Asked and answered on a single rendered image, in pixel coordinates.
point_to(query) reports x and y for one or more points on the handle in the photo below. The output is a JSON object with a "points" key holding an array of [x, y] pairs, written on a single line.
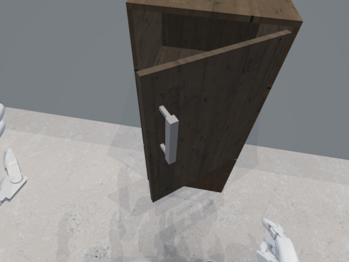
{"points": [[171, 135]]}

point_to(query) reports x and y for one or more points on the robot left hand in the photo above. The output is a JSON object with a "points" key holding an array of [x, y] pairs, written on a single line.
{"points": [[9, 185]]}

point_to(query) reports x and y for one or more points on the cupboard door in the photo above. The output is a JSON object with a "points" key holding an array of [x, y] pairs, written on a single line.
{"points": [[214, 95]]}

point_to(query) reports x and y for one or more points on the robot right hand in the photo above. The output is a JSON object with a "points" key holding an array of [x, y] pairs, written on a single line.
{"points": [[282, 250]]}

